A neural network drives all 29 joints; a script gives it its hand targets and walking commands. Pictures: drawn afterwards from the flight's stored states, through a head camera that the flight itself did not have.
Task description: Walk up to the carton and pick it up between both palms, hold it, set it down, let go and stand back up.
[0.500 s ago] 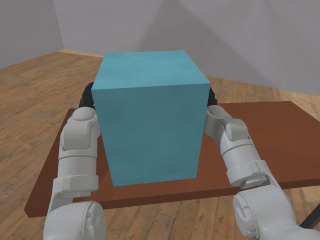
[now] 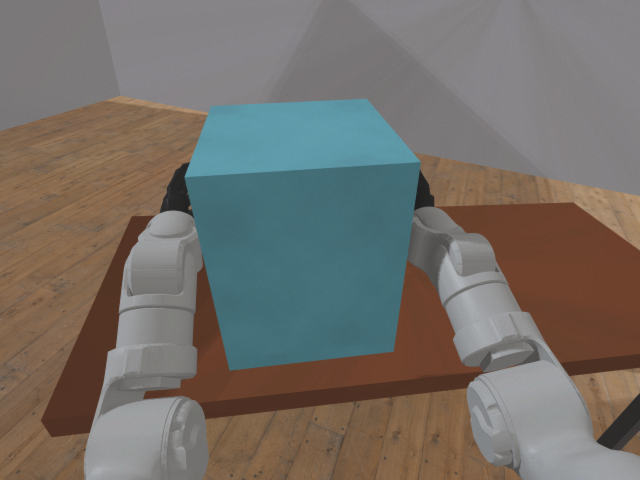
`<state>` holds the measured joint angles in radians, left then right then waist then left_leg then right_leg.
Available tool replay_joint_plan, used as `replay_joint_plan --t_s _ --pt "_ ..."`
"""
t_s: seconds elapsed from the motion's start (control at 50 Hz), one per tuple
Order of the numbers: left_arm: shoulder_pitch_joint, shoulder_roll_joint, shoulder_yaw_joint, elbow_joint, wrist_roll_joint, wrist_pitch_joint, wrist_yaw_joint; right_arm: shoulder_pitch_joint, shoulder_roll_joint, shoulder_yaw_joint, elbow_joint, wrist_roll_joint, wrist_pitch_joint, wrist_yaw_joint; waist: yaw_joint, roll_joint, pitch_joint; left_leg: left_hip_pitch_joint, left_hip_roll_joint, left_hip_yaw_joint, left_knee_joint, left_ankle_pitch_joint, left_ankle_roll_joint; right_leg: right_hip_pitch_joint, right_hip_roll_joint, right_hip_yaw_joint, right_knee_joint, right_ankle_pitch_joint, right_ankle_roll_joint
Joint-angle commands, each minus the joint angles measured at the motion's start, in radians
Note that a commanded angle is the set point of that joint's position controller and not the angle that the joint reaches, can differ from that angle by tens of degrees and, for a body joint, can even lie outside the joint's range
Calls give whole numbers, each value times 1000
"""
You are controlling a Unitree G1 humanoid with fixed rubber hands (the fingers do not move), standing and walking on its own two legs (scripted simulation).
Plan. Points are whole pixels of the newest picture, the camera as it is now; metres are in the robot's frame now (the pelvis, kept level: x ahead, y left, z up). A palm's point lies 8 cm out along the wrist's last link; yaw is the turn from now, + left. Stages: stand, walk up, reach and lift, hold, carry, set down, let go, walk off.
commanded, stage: hold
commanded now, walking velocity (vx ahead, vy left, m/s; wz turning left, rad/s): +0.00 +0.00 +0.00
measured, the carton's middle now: (301, 227) +0.37 +0.01 +0.21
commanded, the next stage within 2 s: none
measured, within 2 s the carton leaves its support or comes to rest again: neither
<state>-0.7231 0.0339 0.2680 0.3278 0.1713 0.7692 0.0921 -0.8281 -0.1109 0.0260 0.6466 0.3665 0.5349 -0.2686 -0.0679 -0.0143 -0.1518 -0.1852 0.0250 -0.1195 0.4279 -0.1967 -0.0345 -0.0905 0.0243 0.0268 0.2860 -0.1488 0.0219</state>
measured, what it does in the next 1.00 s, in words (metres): stands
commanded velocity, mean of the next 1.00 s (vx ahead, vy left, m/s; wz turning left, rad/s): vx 0.00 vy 0.00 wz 0.00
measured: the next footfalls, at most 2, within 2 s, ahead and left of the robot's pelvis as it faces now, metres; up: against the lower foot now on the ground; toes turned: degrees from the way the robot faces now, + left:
none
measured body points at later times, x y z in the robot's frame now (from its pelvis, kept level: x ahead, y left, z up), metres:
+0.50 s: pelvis +0.01 +0.00 +0.00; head -0.07 +0.02 +0.44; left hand +0.38 +0.16 +0.22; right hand +0.39 -0.13 +0.22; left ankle +0.03 +0.14 -0.75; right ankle +0.01 -0.14 -0.75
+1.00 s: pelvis +0.00 +0.00 +0.00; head -0.08 +0.02 +0.44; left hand +0.38 +0.17 +0.23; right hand +0.38 -0.13 +0.23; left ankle +0.03 +0.14 -0.75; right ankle +0.01 -0.14 -0.75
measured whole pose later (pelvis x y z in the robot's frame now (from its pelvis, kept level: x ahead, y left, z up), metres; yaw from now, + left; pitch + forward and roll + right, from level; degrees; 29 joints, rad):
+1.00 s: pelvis +0.00 +0.00 +0.00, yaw -1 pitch -3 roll -2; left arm -0.74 0.03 0.29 0.32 0.19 0.79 0.08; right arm -0.83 -0.11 0.02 0.64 0.35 0.55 -0.26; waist -0.05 -0.01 -0.14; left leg -0.17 0.02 -0.11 0.43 -0.20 -0.03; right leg -0.08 0.02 0.04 0.30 -0.15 0.02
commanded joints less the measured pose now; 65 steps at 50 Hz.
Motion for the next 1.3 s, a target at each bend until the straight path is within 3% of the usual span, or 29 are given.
replay_joint_plan --t_s 0.0,0.04,0.08,0.12,0.14,0.16,0.2,0.22,0.24,0.28,0.36,0.44,0.5,0.6,0.64,0.68,0.7,0.72,0.78,0.8,0.84,0.86,0.88,0.94,1.0,1.14,1.18,1.2,1.28 --pt "-954 -710 -532 -234 -189 -102 -131 -971 760 314 -380 136 -44 120 -4 104 -396 218 -57 55 -40 286 -21 26 64 -38 -43 109 11" --pt "-932 -744 -549 -229 -205 -108 -128 -1020 760 334 -488 156 -57 112 3 106 -467 250 -62 51 -12 352 -28 37 65 -35 -34 167 18" --pt "-928 -740 -547 -240 -198 -112 -126 -980 772 332 -454 142 -52 109 -7 87 -438 254 -65 52 -15 344 -19 24 68 -34 -36 176 24" --pt "-898 -744 -530 -209 -193 -103 -128 -1013 767 348 -503 155 -57 104 8 73 -422 245 -60 54 -15 326 -17 36 67 -36 -41 165 20" --pt "-887 -710 -501 -191 -171 -99 -129 -982 765 338 -443 145 -46 102 14 61 -374 229 -60 56 -24 314 -6 25 60 -27 -46 165 20" --pt "-879 -684 -471 -156 -155 -95 -134 -1008 772 342 -450 147 -48 100 43 28 -369 207 -62 66 -39 263 4 31 58 -28 -53 129 33" --pt "-883 -703 -493 -177 -165 -89 -138 -990 740 306 -433 125 -49 100 6 56 -374 211 -66 69 -38 261 -2 30 55 -32 -45 132 29" --pt "-899 -697 -516 -233 -176 -93 -138 -965 788 340 -435 143 -46 101 22 62 -420 222 -63 73 -31 291 -1 47 55 -29 -36 152 36" --pt "-883 -730 -535 -227 -184 -87 -136 -980 764 334 -468 147 -50 100 -7 87 -429 243 -63 65 -20 321 -14 38 60 -31 -32 178 26" --pt "-899 -738 -572 -288 -213 -89 -133 -984 765 348 -519 154 -49 97 -19 93 -476 261 -61 57 -6 372 -23 54 67 -37 -27 228 21" --pt "-846 -662 -503 -250 -154 -73 -148 -890 750 331 -441 126 -16 86 -11 56 -375 236 -70 58 -19 345 -23 62 64 -31 -32 256 36" --pt "-791 -677 -524 -300 -150 -61 -165 -856 736 350 -471 144 -20 82 -10 75 -368 242 -69 63 -27 400 -21 97 56 -27 -27 324 45" --pt "-854 -680 -520 -254 -164 -65 -165 -953 739 336 -492 139 -24 86 -8 61 -376 240 -62 65 -36 303 -14 67 60 -35 -39 188 36" --pt "-861 -713 -573 -307 -186 -68 -148 -957 741 355 -556 145 -39 94 -15 93 -448 288 -56 56 6 412 -33 66 68 -41 -21 255 24" --pt "-866 -692 -549 -272 -175 -72 -146 -968 745 343 -529 145 -36 92 1 82 -408 261 -59 62 -5 376 -29 56 65 -31 -35 231 27" --pt "-841 -697 -560 -284 -177 -70 -148 -921 739 353 -504 146 -33 90 -15 90 -408 265 -61 56 -6 385 -26 64 57 -25 -27 269 30" --pt "-841 -693 -546 -285 -172 -70 -151 -929 747 355 -515 156 -32 89 4 84 -413 267 -64 59 -6 395 -22 66 59 -23 -29 278 36" --pt "-834 -702 -549 -270 -166 -65 -153 -918 732 342 -485 141 -27 87 -20 90 -390 257 -59 60 -8 396 -28 62 60 -30 -31 268 29" --pt "-842 -662 -506 -261 -154 -67 -155 -933 752 353 -482 152 -26 91 31 62 -378 239 -59 64 -26 348 -15 63 58 -29 -35 229 37" --pt "-880 -683 -527 -248 -167 -66 -152 -977 741 345 -480 152 -30 96 5 77 -368 238 -59 65 -29 315 -13 35 54 -29 -31 192 34" --pt "-880 -700 -518 -226 -160 -64 -153 -938 741 310 -406 125 -24 101 -1 90 -344 228 -52 64 -43 293 -25 21 64 -40 -44 134 18" --pt "-901 -686 -508 -239 -155 -71 -153 -943 761 317 -399 126 -24 105 22 83 -337 212 -56 70 -45 266 -16 20 57 -31 -45 108 23" --pt "-921 -699 -545 -261 -176 -71 -146 -944 744 304 -404 119 -31 110 -15 107 -381 222 -52 63 -43 276 -22 19 62 -34 -39 116 13" --pt "-899 -718 -508 -167 -162 -69 -143 -990 721 284 -387 113 -39 118 7 110 -323 203 -46 61 -50 228 -21 -7 63 -40 -47 44 6" --pt "-917 -699 -485 -149 -164 -89 -143 -1020 756 303 -386 108 -47 115 9 53 -379 189 -55 67 -46 218 2 21 58 -33 -41 77 24" --pt "-943 -711 -529 -218 -194 -106 -133 -965 764 299 -380 119 -41 111 -18 86 -422 224 -59 55 -21 299 -19 21 64 -32 -32 152 18" --pt "-913 -680 -476 -183 -171 -96 -145 -978 765 315 -409 128 -37 101 10 43 -395 205 -65 63 -21 288 -5 48 56 -24 -37 182 35" --pt "-877 -712 -501 -179 -185 -89 -149 -1017 759 335 -478 145 -50 94 5 63 -442 217 -68 61 -21 302 -6 76 55 -24 -35 194 33" --pt "-880 -687 -476 -167 -157 -85 -153 -998 750 314 -438 138 -44 98 20 68 -390 203 -62 70 -27 284 -9 47 59 -36 -39 144 31"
